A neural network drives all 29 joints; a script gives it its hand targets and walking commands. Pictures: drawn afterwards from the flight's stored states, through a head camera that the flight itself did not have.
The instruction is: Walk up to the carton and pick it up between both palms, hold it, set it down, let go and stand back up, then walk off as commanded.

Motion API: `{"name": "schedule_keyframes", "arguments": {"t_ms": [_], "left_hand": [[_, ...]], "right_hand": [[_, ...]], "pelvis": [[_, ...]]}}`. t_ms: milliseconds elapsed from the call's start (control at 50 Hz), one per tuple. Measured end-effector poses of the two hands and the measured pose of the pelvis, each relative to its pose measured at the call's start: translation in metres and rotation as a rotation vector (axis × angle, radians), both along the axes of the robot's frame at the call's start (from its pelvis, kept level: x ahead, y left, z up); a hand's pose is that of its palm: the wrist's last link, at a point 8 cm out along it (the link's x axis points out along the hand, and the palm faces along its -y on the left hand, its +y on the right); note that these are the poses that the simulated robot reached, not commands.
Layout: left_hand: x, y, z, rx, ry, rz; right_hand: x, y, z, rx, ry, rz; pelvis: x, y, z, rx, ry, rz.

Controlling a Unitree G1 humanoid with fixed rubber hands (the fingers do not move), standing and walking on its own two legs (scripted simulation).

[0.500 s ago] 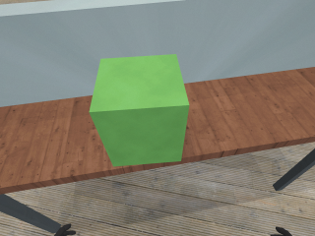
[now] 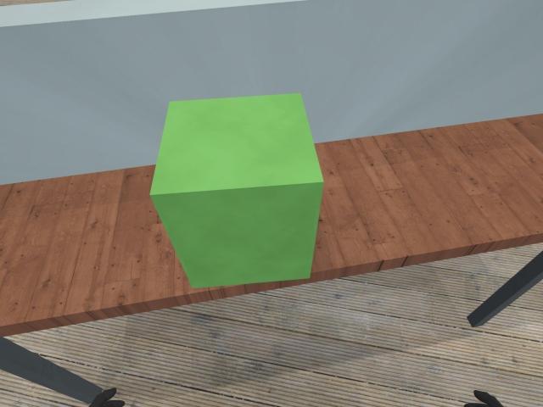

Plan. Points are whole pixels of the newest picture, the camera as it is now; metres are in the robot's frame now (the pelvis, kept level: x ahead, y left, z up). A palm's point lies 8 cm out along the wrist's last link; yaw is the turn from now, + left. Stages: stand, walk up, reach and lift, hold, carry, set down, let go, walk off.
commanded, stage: stand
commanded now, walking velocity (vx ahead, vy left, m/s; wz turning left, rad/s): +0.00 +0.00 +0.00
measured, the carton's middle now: (244, 195) +0.42 +0.08 +0.06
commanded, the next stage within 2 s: walk off in 0.14 s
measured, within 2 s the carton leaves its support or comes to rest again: neither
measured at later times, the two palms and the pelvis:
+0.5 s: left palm out of the picture +0.07 +0.32 -0.12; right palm out of the picture +0.08 -0.32 -0.11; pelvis -0.03 +0.01 -0.02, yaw +1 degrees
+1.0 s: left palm out of the picture -0.04 +0.37 -0.13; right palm out of the picture -0.02 -0.29 -0.08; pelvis -0.15 +0.03 -0.03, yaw +2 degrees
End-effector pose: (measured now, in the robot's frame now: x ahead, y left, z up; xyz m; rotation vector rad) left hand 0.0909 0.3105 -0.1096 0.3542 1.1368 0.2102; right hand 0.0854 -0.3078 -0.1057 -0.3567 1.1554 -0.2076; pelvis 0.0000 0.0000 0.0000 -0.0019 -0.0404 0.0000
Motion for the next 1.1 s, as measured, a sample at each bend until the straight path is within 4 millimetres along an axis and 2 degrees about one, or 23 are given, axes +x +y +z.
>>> {"name": "schedule_keyframes", "arguments": {"t_ms": [100, 340, 500, 560, 640, 700, 740, 820, 940, 1020, 1100], "left_hand": [[-0.003, 0.005, 0.003, 0.017, 0.011, 0.001], [-0.012, -0.003, -0.006, -0.021, 0.024, 0.005], [-0.017, 0.013, -0.009, 0.019, -0.061, 0.028], [-0.025, 0.024, -0.009, 0.039, -0.075, 0.01], [-0.025, 0.046, -0.01, 0.057, -0.111, -0.025], [-0.024, 0.063, -0.017, 0.062, -0.149, -0.032], [-0.029, 0.067, -0.018, 0.062, -0.15, -0.025], [-0.048, 0.069, -0.018, 0.047, -0.136, -0.035], [-0.101, 0.064, -0.021, 0.032, -0.06, -0.029], [-0.141, 0.059, -0.019, 0.047, -0.024, -0.008], [-0.188, 0.052, -0.012, 0.081, -0.004, 0.016]], "right_hand": [[0.001, 0.0, -0.001, 0.003, -0.007, -0.01], [-0.008, -0.001, -0.001, -0.007, 0.037, -0.005], [-0.003, -0.015, -0.005, -0.069, -0.063, 0.033], [-0.008, -0.009, -0.004, -0.096, -0.078, 0.055], [-0.028, 0.009, 0.002, -0.115, -0.091, 0.087], [-0.058, 0.019, -0.001, -0.134, -0.059, 0.102], [-0.078, 0.026, 0.002, -0.134, -0.031, 0.102], [-0.101, 0.032, 0.013, -0.146, -0.018, 0.096], [-0.106, 0.028, 0.024, -0.158, -0.086, 0.11], [-0.109, 0.016, 0.019, -0.15, -0.116, 0.136], [-0.118, 0.001, 0.003, -0.122, -0.137, 0.152]], "pelvis": [[-0.001, 0.001, 0.0, -0.002, 0.002, 0.003], [-0.001, 0.002, -0.001, 0.0, 0.007, 0.005], [-0.032, 0.007, -0.024, -0.014, 0.042, 0.023], [-0.043, 0.017, -0.028, -0.014, 0.033, 0.013], [-0.056, 0.033, -0.033, -0.007, 0.035, 0.018], [-0.069, 0.044, -0.042, -0.003, 0.026, 0.031], [-0.079, 0.046, -0.04, -0.009, 0.014, 0.04], [-0.099, 0.045, -0.032, -0.027, 0.02, 0.044], [-0.129, 0.039, -0.027, -0.035, 0.03, 0.033], [-0.152, 0.031, -0.03, -0.029, 0.03, 0.024], [-0.177, 0.018, -0.037, -0.032, 0.012, 0.031]]}}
